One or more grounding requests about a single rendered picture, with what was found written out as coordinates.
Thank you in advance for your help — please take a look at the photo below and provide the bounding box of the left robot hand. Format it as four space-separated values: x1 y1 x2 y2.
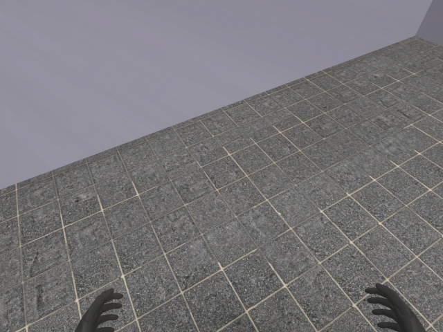
75 288 123 332

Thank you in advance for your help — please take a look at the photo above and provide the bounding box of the right robot hand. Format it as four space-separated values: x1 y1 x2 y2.
365 283 426 332

